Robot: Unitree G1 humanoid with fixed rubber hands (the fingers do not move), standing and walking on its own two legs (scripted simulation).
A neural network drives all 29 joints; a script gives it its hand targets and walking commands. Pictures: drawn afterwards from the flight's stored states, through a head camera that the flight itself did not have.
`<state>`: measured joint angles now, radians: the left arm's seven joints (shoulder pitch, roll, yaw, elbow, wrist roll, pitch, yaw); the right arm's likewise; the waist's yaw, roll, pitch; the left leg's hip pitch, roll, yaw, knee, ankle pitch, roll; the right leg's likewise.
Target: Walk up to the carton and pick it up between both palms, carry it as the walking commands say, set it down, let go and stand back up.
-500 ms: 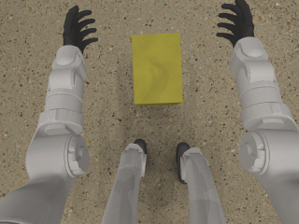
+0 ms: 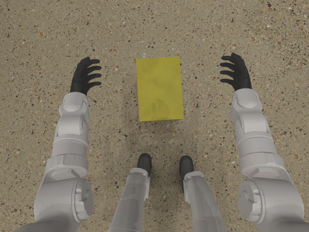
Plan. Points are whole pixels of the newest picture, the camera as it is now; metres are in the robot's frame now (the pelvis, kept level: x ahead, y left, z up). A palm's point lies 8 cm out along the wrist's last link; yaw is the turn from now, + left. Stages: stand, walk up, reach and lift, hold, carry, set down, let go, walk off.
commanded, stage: let go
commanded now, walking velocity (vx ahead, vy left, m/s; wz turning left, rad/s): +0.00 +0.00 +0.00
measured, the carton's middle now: (159, 92) +0.51 +0.04 -0.60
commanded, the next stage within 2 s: stand in 1.06 s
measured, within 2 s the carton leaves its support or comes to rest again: neither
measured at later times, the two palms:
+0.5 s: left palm (47, 178) +0.24 +0.23 -0.01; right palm (302, 174) +0.27 -0.22 -0.01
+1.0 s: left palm (41, 197) +0.22 +0.23 +0.01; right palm out of the picture +0.22 -0.24 +0.01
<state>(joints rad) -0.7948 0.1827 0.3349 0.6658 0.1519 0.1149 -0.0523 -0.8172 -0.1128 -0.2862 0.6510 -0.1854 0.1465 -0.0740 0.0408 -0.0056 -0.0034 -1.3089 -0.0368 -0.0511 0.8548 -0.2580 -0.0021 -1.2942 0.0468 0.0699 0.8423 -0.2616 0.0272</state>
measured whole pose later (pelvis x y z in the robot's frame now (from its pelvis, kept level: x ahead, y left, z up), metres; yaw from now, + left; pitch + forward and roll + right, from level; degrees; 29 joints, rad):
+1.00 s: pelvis +0.06 -0.01 +0.07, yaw +1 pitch -5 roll +0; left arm 0.22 0.22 0.04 0.41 0.02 0.15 -0.07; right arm 0.23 -0.21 -0.04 0.42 0.00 0.12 0.07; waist -0.01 -0.01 0.11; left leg -0.09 -0.03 -0.06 0.44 -0.27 0.00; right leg -0.08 0.02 0.06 0.45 -0.29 0.00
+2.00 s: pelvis +0.07 +0.00 +0.08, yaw +1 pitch -2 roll +0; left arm 0.16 0.36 0.01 0.87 0.03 0.00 0.02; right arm 0.16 -0.35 -0.02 0.90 -0.03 0.00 -0.02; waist 0.00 -0.01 0.02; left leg -0.13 -0.02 -0.04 0.42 -0.27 0.01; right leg -0.11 0.02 0.06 0.41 -0.27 0.00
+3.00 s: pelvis +0.05 -0.01 +0.08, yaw +1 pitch -3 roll +0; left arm 0.12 0.39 0.00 1.02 0.01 -0.01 0.01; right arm 0.12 -0.38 0.00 1.04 -0.01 -0.01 -0.01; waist 0.00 -0.01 0.03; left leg -0.10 -0.01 -0.05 0.34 -0.20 0.00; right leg -0.09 0.02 0.05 0.34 -0.20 0.00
